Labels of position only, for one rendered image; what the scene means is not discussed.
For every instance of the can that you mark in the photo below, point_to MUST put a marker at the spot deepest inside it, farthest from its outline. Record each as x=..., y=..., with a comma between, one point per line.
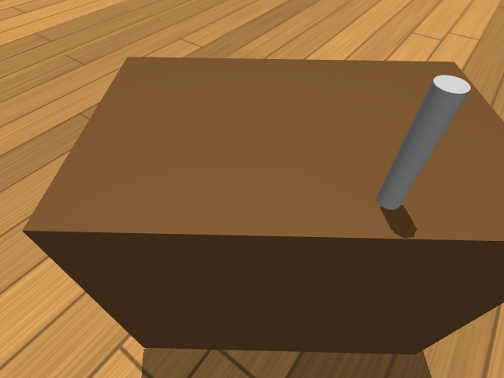
x=440, y=104

